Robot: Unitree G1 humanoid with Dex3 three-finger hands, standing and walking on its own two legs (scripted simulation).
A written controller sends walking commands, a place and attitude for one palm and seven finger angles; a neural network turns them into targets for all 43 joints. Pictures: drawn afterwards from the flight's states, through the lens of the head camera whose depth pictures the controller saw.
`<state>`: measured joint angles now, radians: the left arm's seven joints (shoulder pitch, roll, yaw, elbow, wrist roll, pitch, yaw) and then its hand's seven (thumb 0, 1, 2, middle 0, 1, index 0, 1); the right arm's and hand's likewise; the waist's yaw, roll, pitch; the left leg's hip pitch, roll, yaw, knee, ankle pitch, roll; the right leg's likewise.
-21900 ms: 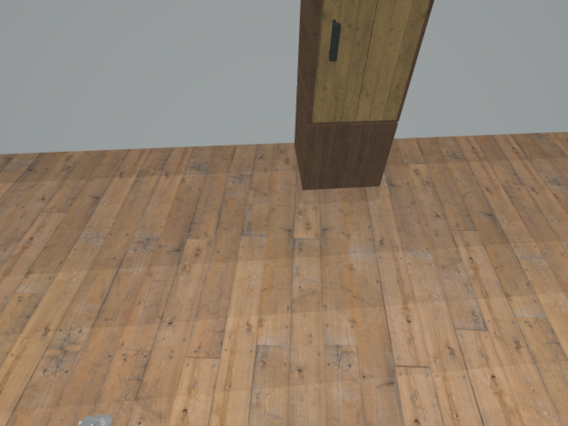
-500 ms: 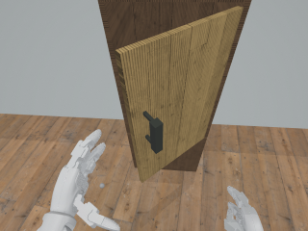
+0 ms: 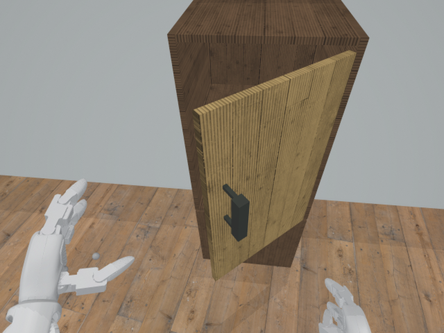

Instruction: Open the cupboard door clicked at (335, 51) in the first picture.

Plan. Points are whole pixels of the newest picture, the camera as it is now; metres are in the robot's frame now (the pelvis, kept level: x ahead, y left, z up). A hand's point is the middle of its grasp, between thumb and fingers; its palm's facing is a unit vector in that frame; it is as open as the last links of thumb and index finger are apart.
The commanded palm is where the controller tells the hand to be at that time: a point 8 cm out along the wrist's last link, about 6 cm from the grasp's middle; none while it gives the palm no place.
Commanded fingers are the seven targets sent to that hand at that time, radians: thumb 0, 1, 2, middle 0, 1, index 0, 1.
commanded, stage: draw the hand back to the body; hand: left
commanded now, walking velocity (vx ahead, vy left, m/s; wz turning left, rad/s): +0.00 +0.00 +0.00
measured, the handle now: (233, 211) +0.36 +0.02 +0.02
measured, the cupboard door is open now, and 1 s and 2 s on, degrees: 42 42 42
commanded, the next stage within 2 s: step back with the hand held close in 0.68 s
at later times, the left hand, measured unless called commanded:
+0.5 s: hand (52, 231) +0.20 +0.25 +0.17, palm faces +0.46 -0.80 -0.39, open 7.7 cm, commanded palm +0.15 +0.29 +0.18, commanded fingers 0.00 0.90 0.90 -0.20 -0.30 -0.20 -0.30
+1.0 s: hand (55, 233) +0.20 +0.25 +0.17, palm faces +0.38 -0.80 -0.47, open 7.4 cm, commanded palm +0.14 +0.29 +0.19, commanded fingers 0.00 0.90 0.90 -0.20 -0.30 -0.20 -0.30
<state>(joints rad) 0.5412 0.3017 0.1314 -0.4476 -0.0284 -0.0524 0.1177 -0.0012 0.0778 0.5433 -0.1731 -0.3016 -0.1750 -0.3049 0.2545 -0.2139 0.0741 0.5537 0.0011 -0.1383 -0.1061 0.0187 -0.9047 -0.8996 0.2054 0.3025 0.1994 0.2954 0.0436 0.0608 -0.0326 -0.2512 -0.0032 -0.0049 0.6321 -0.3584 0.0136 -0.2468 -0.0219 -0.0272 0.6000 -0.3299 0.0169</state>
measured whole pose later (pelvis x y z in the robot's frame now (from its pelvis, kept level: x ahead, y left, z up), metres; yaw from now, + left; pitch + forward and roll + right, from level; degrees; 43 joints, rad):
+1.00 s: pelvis -0.01 -0.01 +0.02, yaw -1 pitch -1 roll -1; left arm 0.51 0.36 0.38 -0.41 -0.04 -0.14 0.11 0.02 0.89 0.89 -0.21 -0.30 -0.21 -0.31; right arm 0.16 -0.24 0.01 0.60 0.00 -0.05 -0.08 0.02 -0.90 -0.90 0.21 0.30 0.20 0.30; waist 0.02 0.06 0.03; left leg -0.17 0.02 0.01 0.44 -0.24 0.00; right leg -0.16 0.01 -0.02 0.37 -0.19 0.01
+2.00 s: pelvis -0.16 +0.00 +0.00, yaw +4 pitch +1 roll +0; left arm 0.54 0.41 0.43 -0.55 -0.01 -0.25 0.14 0.02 0.89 0.89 -0.21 -0.30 -0.21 -0.31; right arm 0.17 -0.20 -0.02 0.66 -0.01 -0.11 -0.06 0.02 -0.91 -0.90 0.21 0.30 0.20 0.30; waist 0.03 -0.06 0.03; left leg -0.48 -0.03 0.03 0.82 -0.39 -0.02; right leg -0.34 0.04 0.11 0.56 -0.23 0.01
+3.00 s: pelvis -0.31 -0.01 +0.01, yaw -1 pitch -1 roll +0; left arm 0.56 0.39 0.40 -0.43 -0.03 -0.23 0.14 0.02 0.89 0.89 -0.21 -0.30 -0.21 -0.31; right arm 0.25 -0.20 0.02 0.66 -0.01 -0.14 -0.08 0.02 -0.91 -0.90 0.21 0.30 0.20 0.30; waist 0.00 0.01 -0.02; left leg -0.28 0.03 0.08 0.50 -0.20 0.02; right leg -0.13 0.04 -0.01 0.47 -0.33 -0.03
